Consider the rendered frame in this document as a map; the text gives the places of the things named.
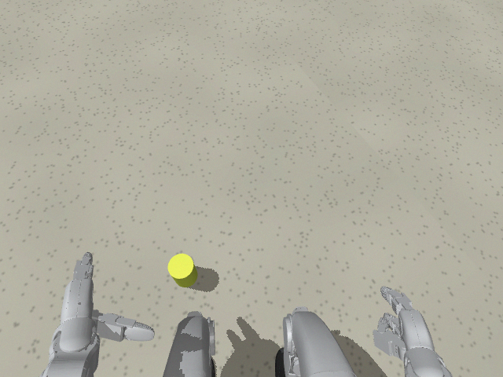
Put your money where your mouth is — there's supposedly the right robot arm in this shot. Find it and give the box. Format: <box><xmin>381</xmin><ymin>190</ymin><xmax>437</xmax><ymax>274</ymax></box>
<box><xmin>404</xmin><ymin>347</ymin><xmax>453</xmax><ymax>377</ymax></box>

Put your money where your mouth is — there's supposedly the left robot arm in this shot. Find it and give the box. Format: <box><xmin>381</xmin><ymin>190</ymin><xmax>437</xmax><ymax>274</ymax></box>
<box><xmin>39</xmin><ymin>317</ymin><xmax>100</xmax><ymax>377</ymax></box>

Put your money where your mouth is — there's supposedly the can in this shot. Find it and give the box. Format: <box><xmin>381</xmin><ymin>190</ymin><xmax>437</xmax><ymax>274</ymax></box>
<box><xmin>168</xmin><ymin>254</ymin><xmax>197</xmax><ymax>287</ymax></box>

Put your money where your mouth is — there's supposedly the right robot hand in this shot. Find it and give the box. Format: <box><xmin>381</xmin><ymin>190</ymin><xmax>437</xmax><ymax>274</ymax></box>
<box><xmin>373</xmin><ymin>287</ymin><xmax>435</xmax><ymax>361</ymax></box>

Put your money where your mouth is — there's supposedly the left robot hand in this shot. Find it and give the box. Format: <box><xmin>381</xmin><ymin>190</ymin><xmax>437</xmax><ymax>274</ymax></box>
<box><xmin>61</xmin><ymin>252</ymin><xmax>155</xmax><ymax>342</ymax></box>

